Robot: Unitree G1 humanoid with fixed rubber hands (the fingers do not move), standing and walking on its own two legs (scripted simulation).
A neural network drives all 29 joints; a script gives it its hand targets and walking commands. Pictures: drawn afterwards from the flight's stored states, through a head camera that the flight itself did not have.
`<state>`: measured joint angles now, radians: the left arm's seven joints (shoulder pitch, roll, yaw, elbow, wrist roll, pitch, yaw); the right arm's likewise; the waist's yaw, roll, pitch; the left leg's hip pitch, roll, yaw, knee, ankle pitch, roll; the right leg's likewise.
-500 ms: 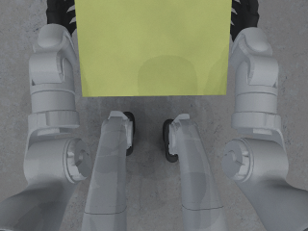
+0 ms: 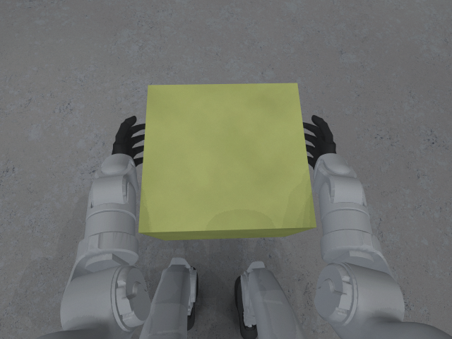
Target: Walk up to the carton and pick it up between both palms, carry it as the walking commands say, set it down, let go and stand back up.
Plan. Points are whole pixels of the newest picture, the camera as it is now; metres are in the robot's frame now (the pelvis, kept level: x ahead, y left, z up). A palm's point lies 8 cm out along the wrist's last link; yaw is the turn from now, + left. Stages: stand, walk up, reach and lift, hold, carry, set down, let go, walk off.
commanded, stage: reach and lift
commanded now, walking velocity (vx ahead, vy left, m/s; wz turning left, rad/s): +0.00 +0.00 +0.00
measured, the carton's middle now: (224, 169) +0.42 +0.00 -0.10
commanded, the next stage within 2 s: none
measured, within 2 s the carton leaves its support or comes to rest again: neither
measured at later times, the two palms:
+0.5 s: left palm (113, 150) +0.41 +0.18 +0.02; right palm (338, 146) +0.42 -0.17 +0.03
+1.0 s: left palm (90, 148) +0.38 +0.18 +0.10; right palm (370, 145) +0.38 -0.17 +0.11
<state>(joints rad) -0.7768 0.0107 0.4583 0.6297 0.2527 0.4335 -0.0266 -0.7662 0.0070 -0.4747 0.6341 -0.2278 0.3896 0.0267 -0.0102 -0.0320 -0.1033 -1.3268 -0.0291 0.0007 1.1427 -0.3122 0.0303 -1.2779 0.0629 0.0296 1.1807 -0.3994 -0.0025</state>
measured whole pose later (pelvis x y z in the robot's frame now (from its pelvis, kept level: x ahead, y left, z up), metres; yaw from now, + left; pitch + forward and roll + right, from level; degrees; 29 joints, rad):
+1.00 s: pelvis +0.06 +0.00 +0.11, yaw +1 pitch +10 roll -1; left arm -0.32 -0.10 0.34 0.33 0.25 0.48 -0.05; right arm -0.32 0.12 -0.36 0.34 -0.26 0.45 0.06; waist 0.00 -0.02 -0.04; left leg -0.52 -0.03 -0.02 0.53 -0.18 0.02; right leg -0.46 0.05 0.05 0.54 -0.24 -0.02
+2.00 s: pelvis +0.09 -0.01 +0.13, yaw +0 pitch -6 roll +0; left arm -0.15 -0.13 0.27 0.11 0.27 0.74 -0.05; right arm -0.17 0.10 -0.25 0.16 -0.27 0.71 0.08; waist 0.00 -0.03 0.01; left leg -0.03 -0.03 -0.01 0.27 -0.13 0.02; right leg 0.02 0.04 0.07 0.29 -0.19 -0.02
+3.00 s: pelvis +0.07 +0.00 +0.12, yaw +0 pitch -3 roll +0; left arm -0.17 -0.12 0.26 0.11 0.25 0.73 -0.04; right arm -0.19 0.09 -0.25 0.14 -0.26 0.72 0.07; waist 0.00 -0.02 -0.03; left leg -0.17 -0.04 -0.01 0.38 -0.16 0.03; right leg -0.13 0.03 0.06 0.42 -0.24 -0.02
